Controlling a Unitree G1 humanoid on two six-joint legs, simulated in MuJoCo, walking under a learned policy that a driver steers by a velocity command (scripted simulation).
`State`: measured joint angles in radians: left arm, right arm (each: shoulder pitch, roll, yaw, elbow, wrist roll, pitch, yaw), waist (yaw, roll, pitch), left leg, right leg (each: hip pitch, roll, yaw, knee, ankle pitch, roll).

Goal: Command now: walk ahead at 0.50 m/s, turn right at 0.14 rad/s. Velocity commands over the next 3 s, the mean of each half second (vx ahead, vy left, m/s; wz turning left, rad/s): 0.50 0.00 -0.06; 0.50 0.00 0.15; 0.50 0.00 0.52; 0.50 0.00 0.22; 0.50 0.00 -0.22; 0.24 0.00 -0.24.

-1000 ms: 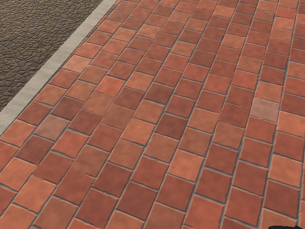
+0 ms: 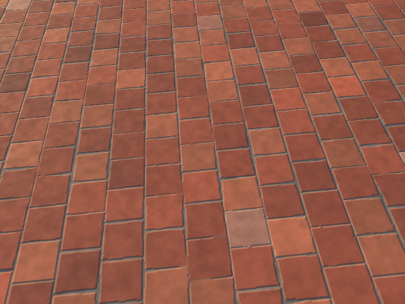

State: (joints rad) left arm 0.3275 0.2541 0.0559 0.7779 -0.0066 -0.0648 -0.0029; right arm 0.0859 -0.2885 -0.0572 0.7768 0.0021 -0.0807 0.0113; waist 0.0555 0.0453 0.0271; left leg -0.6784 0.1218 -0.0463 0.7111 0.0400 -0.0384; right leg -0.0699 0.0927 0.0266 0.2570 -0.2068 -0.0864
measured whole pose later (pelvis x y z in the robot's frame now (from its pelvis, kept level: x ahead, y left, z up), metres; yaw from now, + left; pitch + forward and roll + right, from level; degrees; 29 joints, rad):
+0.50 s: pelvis +0.29 +0.06 +0.00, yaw -1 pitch +1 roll +1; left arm 0.16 0.29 0.06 0.76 0.00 -0.06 0.00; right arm 0.32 -0.26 -0.04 0.89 0.00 -0.09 0.02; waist -0.06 -0.04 0.02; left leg -0.10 -0.07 0.04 0.25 -0.17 0.06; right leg -0.67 -0.13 0.05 0.83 -0.08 0.01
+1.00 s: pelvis +0.57 -0.01 +0.00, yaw +6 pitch +0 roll -2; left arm 0.30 0.25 0.06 0.87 0.02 -0.10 -0.01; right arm 0.20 -0.30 -0.07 0.85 0.03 -0.03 0.00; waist 0.04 0.05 0.02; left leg -0.69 0.10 -0.09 0.99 -0.11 0.00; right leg -0.09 0.03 -0.15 0.26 -0.19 -0.05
